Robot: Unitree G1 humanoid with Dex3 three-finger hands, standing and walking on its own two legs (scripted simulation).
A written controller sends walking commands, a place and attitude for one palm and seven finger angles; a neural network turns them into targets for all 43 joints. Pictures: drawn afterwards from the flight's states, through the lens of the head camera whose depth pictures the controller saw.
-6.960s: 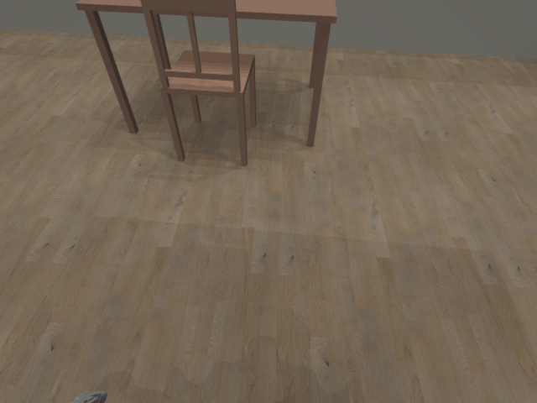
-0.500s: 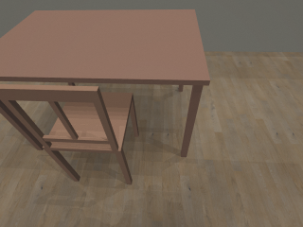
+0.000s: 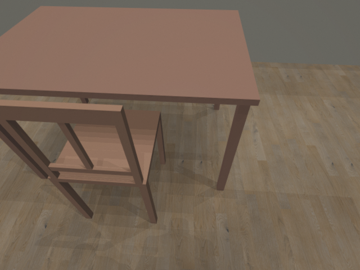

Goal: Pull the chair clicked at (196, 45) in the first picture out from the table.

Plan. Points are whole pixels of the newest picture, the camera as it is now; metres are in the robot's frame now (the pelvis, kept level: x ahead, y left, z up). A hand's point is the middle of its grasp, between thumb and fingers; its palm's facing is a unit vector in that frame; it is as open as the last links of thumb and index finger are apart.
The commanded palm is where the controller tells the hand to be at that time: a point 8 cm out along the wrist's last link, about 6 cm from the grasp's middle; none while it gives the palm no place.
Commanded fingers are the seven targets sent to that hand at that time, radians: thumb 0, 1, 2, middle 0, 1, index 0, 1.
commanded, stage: come to a stop and stand still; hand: left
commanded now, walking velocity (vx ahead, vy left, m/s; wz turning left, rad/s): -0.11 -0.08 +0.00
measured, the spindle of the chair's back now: (77, 146) +0.47 +0.38 -0.09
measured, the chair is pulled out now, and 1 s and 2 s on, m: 0.00 0.00 0.00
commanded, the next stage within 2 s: look again from close up in 0.88 s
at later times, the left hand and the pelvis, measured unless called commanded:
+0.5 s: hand out of the picture +0.07 +0.19 -0.17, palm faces +0.04 -0.97 -0.24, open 7.4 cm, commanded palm none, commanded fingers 0.00 0.90 0.90 -0.20 -0.30 -0.20 -0.30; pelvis +0.03 +0.00 +0.00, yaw +0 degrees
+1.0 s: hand out of the picture +0.02 +0.20 -0.15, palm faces +0.00 -0.97 -0.24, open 7.4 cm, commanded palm none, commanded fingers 0.00 0.90 0.90 -0.20 -0.30 -0.20 -0.30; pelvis -0.01 +0.01 +0.01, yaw -1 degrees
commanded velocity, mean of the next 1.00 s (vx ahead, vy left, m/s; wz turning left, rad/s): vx -0.04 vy -0.01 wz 0.00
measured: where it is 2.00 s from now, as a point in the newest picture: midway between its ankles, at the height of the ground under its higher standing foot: outside the picture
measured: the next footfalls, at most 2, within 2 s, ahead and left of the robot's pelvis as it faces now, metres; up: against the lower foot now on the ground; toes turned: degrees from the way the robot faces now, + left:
none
